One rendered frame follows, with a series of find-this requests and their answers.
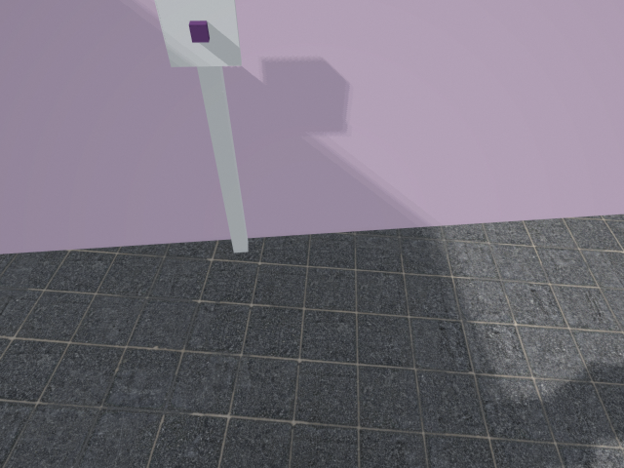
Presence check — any button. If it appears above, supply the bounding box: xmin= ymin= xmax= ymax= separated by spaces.
xmin=189 ymin=20 xmax=210 ymax=43

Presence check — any panel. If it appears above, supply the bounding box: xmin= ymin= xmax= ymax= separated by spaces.
xmin=154 ymin=0 xmax=249 ymax=253

